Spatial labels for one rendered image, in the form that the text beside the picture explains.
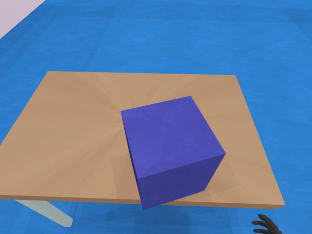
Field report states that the carton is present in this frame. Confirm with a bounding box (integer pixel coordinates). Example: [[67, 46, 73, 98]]
[[121, 96, 226, 210]]

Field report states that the table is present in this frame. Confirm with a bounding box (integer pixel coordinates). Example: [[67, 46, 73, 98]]
[[0, 71, 285, 227]]

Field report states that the robot right hand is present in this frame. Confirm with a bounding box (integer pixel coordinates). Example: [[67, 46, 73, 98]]
[[252, 214, 282, 234]]

